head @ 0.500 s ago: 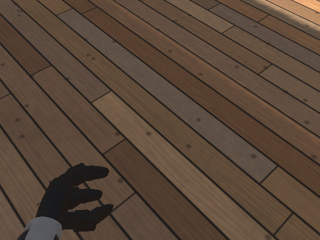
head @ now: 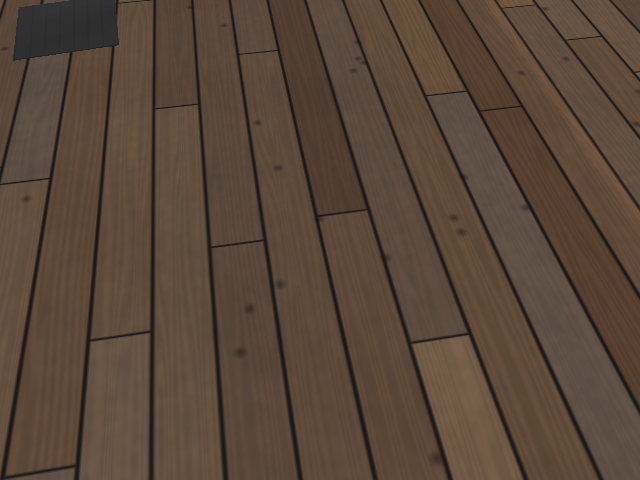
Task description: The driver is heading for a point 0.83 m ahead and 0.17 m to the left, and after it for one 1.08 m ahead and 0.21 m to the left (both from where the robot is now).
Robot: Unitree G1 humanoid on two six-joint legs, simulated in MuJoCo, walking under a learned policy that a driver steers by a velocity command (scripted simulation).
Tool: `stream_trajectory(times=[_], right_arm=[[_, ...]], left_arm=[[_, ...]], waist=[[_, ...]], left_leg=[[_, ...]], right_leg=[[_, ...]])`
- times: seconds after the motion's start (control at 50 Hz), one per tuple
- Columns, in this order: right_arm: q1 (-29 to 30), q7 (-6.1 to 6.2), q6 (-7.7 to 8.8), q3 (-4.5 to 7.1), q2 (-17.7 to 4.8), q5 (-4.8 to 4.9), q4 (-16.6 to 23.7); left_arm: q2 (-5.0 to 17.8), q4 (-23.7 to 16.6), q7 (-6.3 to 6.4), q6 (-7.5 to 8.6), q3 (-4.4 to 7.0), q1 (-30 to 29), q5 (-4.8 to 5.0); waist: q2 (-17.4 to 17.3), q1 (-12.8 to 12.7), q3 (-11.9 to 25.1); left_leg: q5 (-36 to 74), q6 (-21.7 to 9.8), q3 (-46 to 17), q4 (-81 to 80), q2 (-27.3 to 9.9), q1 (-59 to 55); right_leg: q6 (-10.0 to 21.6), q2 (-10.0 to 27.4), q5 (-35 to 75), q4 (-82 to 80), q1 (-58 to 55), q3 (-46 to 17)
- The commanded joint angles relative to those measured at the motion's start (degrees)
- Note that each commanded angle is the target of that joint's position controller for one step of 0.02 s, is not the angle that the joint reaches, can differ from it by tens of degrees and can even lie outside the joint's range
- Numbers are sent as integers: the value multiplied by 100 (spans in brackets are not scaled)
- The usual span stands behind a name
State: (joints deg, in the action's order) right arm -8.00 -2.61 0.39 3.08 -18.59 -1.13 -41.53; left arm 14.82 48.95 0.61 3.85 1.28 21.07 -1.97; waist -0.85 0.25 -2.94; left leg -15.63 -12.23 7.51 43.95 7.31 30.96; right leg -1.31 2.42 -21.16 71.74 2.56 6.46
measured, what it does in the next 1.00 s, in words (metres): walks ahead, turning left: right foot, then left foot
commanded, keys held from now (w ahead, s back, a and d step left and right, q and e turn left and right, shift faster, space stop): w+q+shift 0.42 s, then q+shift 0.24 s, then shift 0.14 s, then e+shift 0.20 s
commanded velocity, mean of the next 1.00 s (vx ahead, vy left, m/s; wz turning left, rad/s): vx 0.64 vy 0.00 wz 0.75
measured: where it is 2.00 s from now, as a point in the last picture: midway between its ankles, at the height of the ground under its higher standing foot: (299, 318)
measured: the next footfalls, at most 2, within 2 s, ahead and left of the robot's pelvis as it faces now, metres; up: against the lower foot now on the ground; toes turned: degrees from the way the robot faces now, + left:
right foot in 0.36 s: +0.57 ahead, -0.12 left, +0.00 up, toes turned +24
left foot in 0.76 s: +0.73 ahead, +0.22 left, +0.00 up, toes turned +43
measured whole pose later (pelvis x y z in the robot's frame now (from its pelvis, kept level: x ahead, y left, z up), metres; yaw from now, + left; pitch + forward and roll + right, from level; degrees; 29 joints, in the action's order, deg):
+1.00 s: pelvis +0.67 +0.08 +0.04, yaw +42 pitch +1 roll +0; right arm -5.8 -0.5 1.4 1.2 -13.6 -1.9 -39.6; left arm 17.1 40.7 1.7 0.4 1.4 7.0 1.2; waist 1.8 0.4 -5.6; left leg -6.3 -6.1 3.5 27.4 4.5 21.9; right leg -4.7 5.4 -25.4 59.5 30.6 -3.2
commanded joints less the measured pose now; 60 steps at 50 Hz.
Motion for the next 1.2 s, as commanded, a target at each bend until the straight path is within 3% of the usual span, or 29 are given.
stream_trajectory(times=[0.02, 0.04, 0.1, 0.2, 0.28, 0.32, 0.34, 0.36, 0.38, 0.4, 0.42, 0.46, 0.54, 0.56, 0.58, 0.64, 0.72, 0.74, 0.76, 0.78, 0.8, 0.82, 0.84, 0.86, 0.9, 0.96, 1.0, 1.08, 1.2], right_arm=[[-1623, 238, -89, 489, -1375, -20, -112], [-1471, 247, -17, 414, -1121, 6, -217], [-1140, 280, 249, 268, -817, 66, -178], [-1263, 193, 379, 346, -905, 106, -112], [-1497, 177, 367, 431, -1024, 137, -144], [-1356, 218, 357, 475, -1198, 88, -94], [-1184, 194, 363, 503, -1376, 57, -77], [-894, 167, 421, 460, -1245, 30, -8], [-785, 206, 492, 192, -259, -22, 199], [-1577, 189, 468, 32, 19, 299, 588], [-1164, 247, 317, 54, -478, 83, 304], [-573, 131, 175, 125, -621, -44, 288], [-228, -15, -121, 50, -244, -123, 657], [-328, 87, -51, 102, -230, 601, 776], [-77, 85, -12, 48, -281, 604, 862], [175, -49, 66, 51, -212, 268, 915], [-440, -160, 23, 303, -688, 192, 785], [-935, -130, 12, 429, -914, 179, 686], [-1408, -52, 12, 519, -1027, 178, 557], [-1074, 105, 27, 485, -1336, 176, 594], [-626, 96, 144, 428, -1521, -128, 1084], [-379, 86, 112, 333, -1058, -74, 1261], [-72, 84, 128, 215, -751, 56, 1179], [59, 98, 157, 107, -446, 150, 1057], [199, 125, 203, -17, -202, 11, 781], [345, 246, 227, 103, -469, -123, 519], [321, 361, 128, 199, -657, -93, 487], [392, 507, -56, 199, -495, -33, 442], [469, 545, -143, 307, -550, 131, 335]], left_arm=[[952, -1328, -21, 424, 60, -841, -18], [878, -1330, -11, 406, 39, -940, -69], [706, -1297, -30, 26, -45, -847, -257], [332, -1914, -190, -28, -223, -2305, -38], [576, -2020, -162, 27, -157, -2521, 62], [918, -1829, -78, 58, -10, -1854, 67], [1172, -1611, -5, 85, 118, -960, 76], [1439, -1337, 108, 108, 255, 293, 30], [1771, -1140, 220, 131, 363, 1418, -134], [2173, -1289, 165, 97, 453, 543, -220], [1453, -1490, 121, 47, 386, -284, -175], [765, -1331, 69, 27, 206, -529, -168], [588, -773, -43, 220, 145, -127, 129], [759, -1073, 76, 234, 291, -1080, 345], [819, -1158, 155, 229, 296, -1404, 359], [1200, -1111, 290, 153, 420, -1465, 275], [1624, -1063, 256, 120, 575, -1200, 522], [1582, -1088, 224, 92, 572, -1198, 549], [1359, -1110, 186, 76, 504, -1187, 527], [529, -1161, 111, 53, 270, -674, 123], [817, -1265, 21, 72, 178, 170, 212], [1475, -1110, -14, 34, 296, -307, 332], [1482, -1145, 1, -29, 305, -656, 395], [1248, -1021, 84, -113, 258, -734, 328], [1091, -904, 125, -300, 241, -561, 356], [764, -877, 139, -351, 172, -486, 303], [802, -920, 139, -396, 191, -658, 319], [819, -1132, 115, -598, 250, -1119, 345], [732, -1165, -108, -603, 334, -912, 314]], waist=[[228, 540, 893], [663, 198, 390], [647, -301, -39], [161, 168, -259], [-159, 419, 74], [-196, 84, 508], [-60, -453, 1046], [40, -1129, 1590], [1235, -1325, 2195], [3006, -360, 2644], [1412, -373, 1585], [141, -311, 468], [751, -12, 205], [1145, 184, 96], [1072, 187, 11], [595, 155, 147], [628, 510, 644], [520, 766, 873], [68, 1044, 976], [-1628, 395, 1073], [-1732, 19, 2779], [-366, 391, 2977], [16, 267, 2158], [479, 107, 1679], [118, -181, 1198], [-294, -246, 1107], [-280, -118, 1232], [-454, 32, 868], [-563, -152, 890]], left_leg=[[-1149, -1350, -5271, -3149, -2159, -4552], [-708, -1085, -4763, -3179, -1936, -3551], [424, -908, -3521, -3219, -1207, -1612], [1233, -452, -2795, -3447, -548, -766], [2433, -97, -3080, -2934, -788, -1827], [3503, 150, -3215, -2038, -821, -2253], [3981, 287, -3058, -945, -676, -2221], [3594, 414, -2814, 573, -437, -1485], [-406, 378, -2320, 2579, -51, -374], [-1447, 509, -1702, 3729, 202, 1122], [-673, 502, -1550, 3987, -405, 1570], [-136, 718, -1273, 3408, -838, 1277], [-241, 959, -968, 2717, -999, 1093], [-46, 1064, -1119, 2354, -1241, 1245], [293, 1150, -961, 1744, -1261, 1099], [1804, 1197, -424, -116, -973, -319], [1514, 694, -174, -698, -361, -1690], [1654, 479, -291, -1003, -287, -2311], [2371, 240, -576, -1648, -376, -3174], [5615, -144, -1787, -1200, -1395, -4154], [5654, -1732, -4782, -1454, -3071, -5335], [4329, -1453, -4407, -1939, -2935, -4786], [3643, -1125, -3701, -2051, -2674, -4003], [3290, -784, -3245, -2078, -2424, -3233], [3388, -546, -2425, -2308, -2136, -1701], [4068, -440, -1388, -2405, -1876, -1216], [3651, -488, -1294, -2467, -2060, -1511], [1428, -375, -1195, -2817, -2281, -1573], [1777, 91, -678, -2166, -2485, -2115]], right_leg=[[77, -68, -15, 1943, 4907, -1232], [52, 172, 115, 1252, 4493, -1203], [-219, 497, -136, 106, 3416, -1139], [-289, 321, 2042, -2728, 2533, -675], [-121, -9, 2570, -3895, 2002, -781], [-31, -266, 1882, -4152, 1129, -863], [38, -346, 1339, -4147, 159, -780], [142, 15, 751, -3953, -1250, -974], [181, 1533, -1343, -4197, -2452, -2546], [746, 2699, -2766, -5847, -2715, -6244], [877, 2333, -3535, -5972, -1759, -5728], [825, 1793, -192, -5645, -471, -3287], [604, 1385, 4810, -5349, 70, -1032], [589, 1170, 4296, -5510, 85, -720], [624, 1156, 4121, -5717, 383, -460], [500, 829, 4236, -5671, 840, 400], [438, 965, 6231, -4246, 399, 439], [413, 949, 5989, -3406, 475, 396], [232, 666, 4355, -2028, 1043, 408], [-20, -113, -1554, 85, 2423, 349], [-222, -637, -2213, 1777, 3528, -860], [-164, -258, -1472, 1667, 3369, -1318], [-146, -14, -1067, 1111, 3500, -1204], [-203, 268, -862, 608, 3324, -1149], [-250, 454, -732, -161, 2268, -1213], [-368, 329, -429, -1239, 1781, -902], [-416, 333, -23, -1381, 1985, -788], [-370, 467, 190, -1626, 2329, -676], [28, 244, 281, -3162, 1783, -204]])
Over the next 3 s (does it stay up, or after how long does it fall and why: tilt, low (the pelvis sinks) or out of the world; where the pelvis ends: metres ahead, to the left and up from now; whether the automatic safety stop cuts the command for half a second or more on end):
stays up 1.10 0.23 0.04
